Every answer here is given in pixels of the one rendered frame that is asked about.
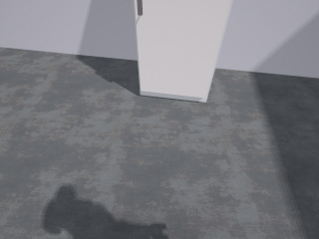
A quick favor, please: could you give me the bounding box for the fridge door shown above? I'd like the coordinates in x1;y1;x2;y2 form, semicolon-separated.
135;0;231;99

